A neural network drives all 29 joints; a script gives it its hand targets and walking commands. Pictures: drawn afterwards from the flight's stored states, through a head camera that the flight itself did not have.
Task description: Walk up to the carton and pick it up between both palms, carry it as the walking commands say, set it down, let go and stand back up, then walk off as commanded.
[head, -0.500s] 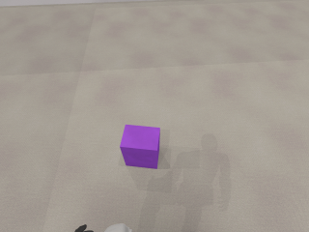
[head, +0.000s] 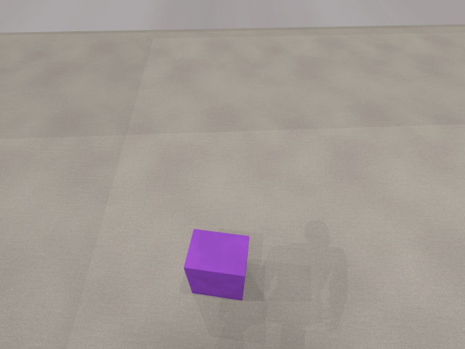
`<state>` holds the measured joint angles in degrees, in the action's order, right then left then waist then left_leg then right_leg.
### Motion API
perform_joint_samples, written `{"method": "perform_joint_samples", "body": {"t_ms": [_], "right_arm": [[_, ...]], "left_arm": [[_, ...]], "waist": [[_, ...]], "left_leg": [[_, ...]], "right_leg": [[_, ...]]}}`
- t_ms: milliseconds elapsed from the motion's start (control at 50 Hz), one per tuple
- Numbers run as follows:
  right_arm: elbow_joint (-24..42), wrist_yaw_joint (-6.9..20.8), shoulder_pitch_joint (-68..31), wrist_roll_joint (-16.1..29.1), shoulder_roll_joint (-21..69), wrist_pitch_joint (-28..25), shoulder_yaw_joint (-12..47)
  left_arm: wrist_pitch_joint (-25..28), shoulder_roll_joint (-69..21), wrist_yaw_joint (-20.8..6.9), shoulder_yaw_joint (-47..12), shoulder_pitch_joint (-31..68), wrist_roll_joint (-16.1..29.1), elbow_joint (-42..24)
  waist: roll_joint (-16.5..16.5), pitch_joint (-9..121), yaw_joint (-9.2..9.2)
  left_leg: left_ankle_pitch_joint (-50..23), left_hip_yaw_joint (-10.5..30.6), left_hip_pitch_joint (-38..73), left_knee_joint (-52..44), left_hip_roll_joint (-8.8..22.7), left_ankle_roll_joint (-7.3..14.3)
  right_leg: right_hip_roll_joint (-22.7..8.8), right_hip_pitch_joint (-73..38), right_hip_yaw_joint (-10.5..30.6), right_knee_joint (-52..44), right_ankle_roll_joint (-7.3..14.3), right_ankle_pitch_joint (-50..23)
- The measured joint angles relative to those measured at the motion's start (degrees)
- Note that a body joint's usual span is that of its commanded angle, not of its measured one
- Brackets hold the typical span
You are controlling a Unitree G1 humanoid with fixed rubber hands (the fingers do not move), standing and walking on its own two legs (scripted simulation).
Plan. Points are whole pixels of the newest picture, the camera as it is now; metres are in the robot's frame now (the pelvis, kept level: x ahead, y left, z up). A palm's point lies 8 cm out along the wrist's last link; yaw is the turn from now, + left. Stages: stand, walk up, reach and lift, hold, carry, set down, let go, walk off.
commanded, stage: walk up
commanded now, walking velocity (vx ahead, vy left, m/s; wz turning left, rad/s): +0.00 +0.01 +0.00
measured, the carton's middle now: (219, 266) +0.51 +0.06 -0.63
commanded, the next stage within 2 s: none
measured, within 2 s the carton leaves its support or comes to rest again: neither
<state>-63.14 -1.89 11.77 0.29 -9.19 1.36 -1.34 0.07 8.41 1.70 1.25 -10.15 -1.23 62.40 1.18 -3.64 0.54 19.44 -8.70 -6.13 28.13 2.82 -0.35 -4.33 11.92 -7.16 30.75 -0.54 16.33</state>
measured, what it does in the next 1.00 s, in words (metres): walks ahead: left foot, then right foot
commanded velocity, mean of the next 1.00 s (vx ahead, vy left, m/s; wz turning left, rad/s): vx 0.12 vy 0.05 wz -0.05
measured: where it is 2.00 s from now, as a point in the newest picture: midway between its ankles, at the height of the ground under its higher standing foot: outside the picture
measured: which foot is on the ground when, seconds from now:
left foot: down 0.00-0.40, up 0.42-0.58, down 0.60-1.00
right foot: down 0.00-0.62, up 0.64-0.92, down 0.94-1.00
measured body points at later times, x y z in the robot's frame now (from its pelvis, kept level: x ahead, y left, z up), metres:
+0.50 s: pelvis +0.05 +0.01 +0.00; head +0.07 +0.02 +0.45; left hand +0.01 +0.25 -0.16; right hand +0.05 -0.23 -0.16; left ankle -0.03 +0.12 -0.71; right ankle +0.00 -0.12 -0.74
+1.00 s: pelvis +0.19 +0.07 -0.01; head +0.22 +0.07 +0.43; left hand +0.33 +0.28 -0.16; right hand +0.09 -0.10 -0.17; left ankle +0.07 +0.16 -0.72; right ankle +0.22 -0.02 -0.74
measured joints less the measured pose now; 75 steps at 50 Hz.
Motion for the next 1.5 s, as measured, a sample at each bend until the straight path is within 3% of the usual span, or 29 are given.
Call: {"method": "perform_joint_samples", "body": {"t_ms": [20,120,360,400,440,500,540,580,600,640,680,720,760,820,900,940,1000,1060,1100,1180,1280,1340,1380,1400,1460,1500], "right_arm": [[-0.39,0.03,0.29,-0.02,0.07,-0.07,0.10],[-2.10,-0.21,1.03,-0.24,0.63,-0.97,0.40],[-4.62,-0.47,1.68,-0.57,0.78,-1.21,0.89],[-4.35,0.08,2.08,-0.05,0.50,-0.86,-0.16],[-3.67,1.37,2.89,-0.63,-0.44,-0.05,-1.35],[-2.33,3.04,3.02,-1.42,-2.05,0.60,-2.43],[-0.89,3.37,2.62,-1.17,-2.91,0.03,-2.52],[0.79,3.40,2.18,-0.87,-3.28,-1.19,-2.42],[1.60,3.25,2.01,-0.88,-3.42,-2.05,-2.45],[2.67,2.69,1.66,-1.36,-2.93,-3.52,-2.44],[3.55,1.89,2.92,-1.53,-2.60,-4.25,-2.09],[3.22,1.47,4.90,-1.30,-1.78,-4.24,-1.61],[1.96,1.11,7.06,-1.15,-0.44,-4.25,-1.05],[-0.05,0.49,9.78,-1.28,1.57,-4.18,-0.15],[-1.72,-0.06,11.76,-1.59,4.31,-4.21,1.12],[-2.23,-0.34,12.24,-1.18,4.99,-3.68,1.20],[-2.29,-0.58,11.59,0.07,4.88,-2.42,1.31],[-1.86,-0.74,9.56,0.26,4.77,-0.91,1.06],[-1.07,-0.69,7.17,-0.13,4.26,-0.54,0.82],[1.42,-0.49,3.33,-1.19,3.07,-1.77,-0.14],[4.35,-1.58,1.37,-2.20,-0.40,-0.89,-1.38],[4.46,-2.02,1.41,-1.96,-1.77,0.49,-1.63],[4.01,-1.84,1.57,-1.14,-2.33,1.29,-1.96],[3.88,-1.70,1.46,-0.65,-2.76,1.80,-2.30],[4.09,-1.58,0.42,0.24,-2.96,3.54,-2.77],[5.18,-0.86,-1.23,0.22,-2.60,3.88,-2.68]], "left_arm": [[0.02,-0.29,0.08,-0.14,0.39,0.11,0.11],[0.73,-0.68,0.74,-0.50,1.85,0.64,1.05],[0.40,-0.08,0.64,-0.43,-0.57,0.73,4.56],[0.07,-0.20,0.39,0.29,-2.23,0.14,4.08],[-0.19,-0.16,0.08,1.30,-4.25,-0.58,3.42],[-0.01,0.51,0.04,2.34,-7.98,-1.31,2.84],[0.08,1.03,0.12,2.62,-10.71,-1.43,2.55],[0.01,1.76,-0.06,2.63,-13.17,-1.04,2.59],[-0.08,2.02,-0.37,2.47,-14.35,-0.87,2.78],[-0.96,2.43,-1.10,1.93,-15.56,-0.89,3.24],[-2.10,2.15,-1.60,1.41,-15.25,-1.10,2.63],[-2.03,2.13,-2.15,1.44,-13.05,-1.10,1.31],[-1.09,2.26,-2.23,1.57,-9.90,-0.94,-0.37],[-0.21,1.99,-1.56,1.65,-5.02,-0.45,-2.87],[-0.56,2.15,-0.48,1.02,1.34,0.72,-5.03],[-0.42,1.85,-0.13,0.25,3.71,0.99,-5.47],[0.58,0.30,-0.01,-0.89,6.58,0.69,-5.09],[0.73,-0.90,0.61,-1.47,7.67,0.36,-5.17],[0.06,-1.31,1.12,-1.77,7.58,0.49,-4.80],[-1.98,-0.25,1.16,-1.06,6.87,1.75,-2.93],[-4.28,1.55,0.54,0.49,5.42,1.46,-1.00],[-3.84,2.66,0.50,0.37,4.68,1.39,-1.28],[-2.94,3.32,0.66,0.28,4.39,1.17,-1.71],[-2.50,3.23,0.77,0.40,4.54,0.81,-2.01],[-1.69,3.50,1.10,0.88,4.12,0.25,-3.23],[-2.33,3.75,1.46,1.06,3.42,-0.08,-3.62]], "waist": [[-0.01,0.31,0.06],[-0.71,1.14,0.05],[-0.31,0.86,-0.17],[-0.09,1.22,-0.05],[0.43,1.66,-0.38],[0.89,1.52,-1.99],[0.86,1.29,-2.73],[0.10,0.94,-2.96],[-0.35,0.78,-2.96],[-2.45,0.10,-3.02],[-2.38,0.27,-2.38],[-1.96,0.32,-1.25],[-1.91,0.43,-0.45],[-1.69,0.55,0.24],[-2.50,-0.58,1.89],[-2.16,-1.41,2.42],[0.76,-2.35,3.54],[1.33,-2.38,3.13],[1.32,-2.60,2.95],[-1.25,-2.87,1.83],[0.09,-3.24,1.13],[0.72,-3.37,0.39],[1.25,-3.80,0.00],[2.36,-4.36,0.19],[2.34,-5.40,-0.32],[1.57,-5.95,-0.67]], "left_leg": [[-0.22,0.14,0.66,-0.99,0.03,-0.11],[-1.12,0.38,3.14,-4.54,0.55,-0.71],[-1.68,0.66,6.02,-8.41,0.83,-0.93],[0.27,0.76,4.53,-5.89,1.01,-0.58],[5.76,1.69,-0.29,4.31,1.28,-0.62],[4.86,3.45,-8.09,17.05,1.87,-1.73],[4.49,3.67,-11.31,17.53,2.50,-2.53],[1.62,3.22,-11.73,11.44,2.83,-3.03],[0.70,2.59,-10.81,7.72,2.78,-2.45],[2.25,-0.46,-9.44,8.39,1.17,0.62],[3.41,-2.21,-7.76,8.30,0.54,2.29],[3.63,-2.52,-5.15,5.82,-0.29,2.38],[2.80,-2.76,-2.33,2.57,-1.24,2.76],[2.53,-3.18,1.51,-1.19,-2.02,2.95],[4.74,-3.30,4.75,-1.55,-2.70,2.43],[7.19,-3.37,5.54,0.86,-2.48,2.03],[8.08,0.25,2.17,10.98,-0.32,0.76],[13.15,3.80,-2.17,18.40,0.09,0.38],[9.77,4.61,-2.70,13.31,0.89,-0.24],[8.16,2.73,-2.13,9.50,0.00,1.77],[9.41,1.50,-2.13,9.88,0.41,2.36],[9.73,1.01,-1.86,9.36,-0.07,2.16],[10.27,1.07,-3.01,12.17,-0.11,1.96],[8.81,2.40,-5.25,17.02,0.23,1.44],[16.64,5.78,-12.29,32.67,-2.22,0.26],[16.27,5.68,-14.50,34.28,-2.26,-0.36]], "right_leg": [[0.08,-0.68,-0.17,-0.96,-1.05,-0.76],[1.11,-3.38,-0.74,-4.67,0.27,-0.98],[1.90,-6.81,-1.30,-9.37,-0.01,-1.88],[1.71,-5.92,-1.49,-8.04,-0.17,-1.09],[1.37,-4.51,-1.88,-5.48,-0.46,0.67],[1.30,-4.31,-1.64,-5.27,-1.27,0.91],[1.03,-4.92,-1.22,-6.21,-2.35,1.18],[0.13,-5.08,-0.49,-5.52,-3.47,2.08],[-0.52,-4.36,0.33,-3.38,-3.94,3.42],[-2.61,-0.82,3.02,5.93,-1.81,8.35],[-2.53,4.31,4.09,19.11,-0.15,11.37],[-2.08,8.61,3.81,29.15,0.18,9.40],[-1.90,11.63,3.14,33.25,0.09,6.20],[-0.93,12.95,2.03,28.31,0.21,3.59],[1.35,9.98,1.71,12.16,0.59,2.59],[2.24,7.30,0.62,4.69,1.56,-3.79],[3.44,5.56,-1.67,5.63,2.84,-0.38],[3.40,4.02,-3.14,5.43,2.58,1.52],[3.76,3.19,-3.47,4.42,1.50,1.19],[2.60,5.21,-1.82,7.44,1.26,1.19],[4.22,9.53,2.14,18.38,0.37,14.00],[3.77,8.81,2.37,13.52,0.32,11.06],[3.16,6.93,1.04,7.71,0.96,-0.02],[3.23,6.56,-0.11,7.87,1.20,0.97],[1.69,5.92,-1.45,8.44,1.10,3.62],[1.37,5.29,-1.42,6.62,0.88,2.94]]}}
